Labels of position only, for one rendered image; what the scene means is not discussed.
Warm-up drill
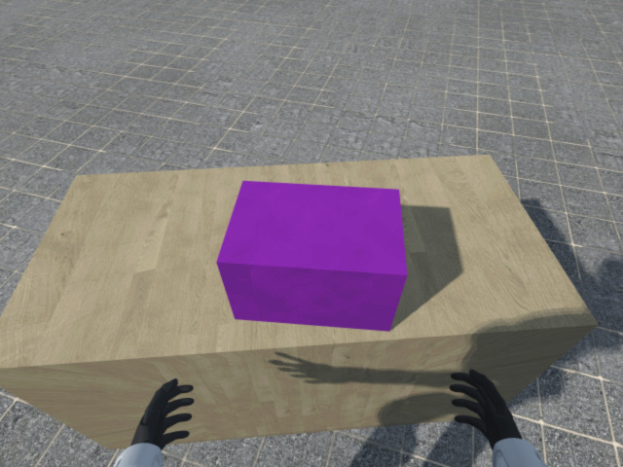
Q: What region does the carton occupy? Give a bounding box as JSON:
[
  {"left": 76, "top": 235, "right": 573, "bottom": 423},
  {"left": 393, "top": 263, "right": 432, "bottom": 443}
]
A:
[{"left": 216, "top": 181, "right": 407, "bottom": 332}]

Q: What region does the pedestal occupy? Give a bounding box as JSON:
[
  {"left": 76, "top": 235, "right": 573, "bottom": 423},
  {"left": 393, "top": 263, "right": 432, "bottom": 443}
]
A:
[{"left": 0, "top": 155, "right": 599, "bottom": 449}]

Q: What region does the robot left forearm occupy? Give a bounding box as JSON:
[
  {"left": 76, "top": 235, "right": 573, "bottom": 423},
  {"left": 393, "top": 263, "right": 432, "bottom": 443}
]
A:
[{"left": 114, "top": 443, "right": 163, "bottom": 467}]

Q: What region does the robot right forearm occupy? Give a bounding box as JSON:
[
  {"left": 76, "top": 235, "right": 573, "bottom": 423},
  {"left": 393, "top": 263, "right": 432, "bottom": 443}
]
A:
[{"left": 493, "top": 438, "right": 548, "bottom": 467}]

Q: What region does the robot left hand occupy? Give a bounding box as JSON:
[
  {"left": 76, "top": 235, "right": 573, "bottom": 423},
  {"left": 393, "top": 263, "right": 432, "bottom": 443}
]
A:
[{"left": 131, "top": 378, "right": 194, "bottom": 450}]

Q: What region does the robot right hand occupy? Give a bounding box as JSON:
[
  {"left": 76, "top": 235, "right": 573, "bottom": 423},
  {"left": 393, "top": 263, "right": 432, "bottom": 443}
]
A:
[{"left": 450, "top": 369, "right": 523, "bottom": 449}]

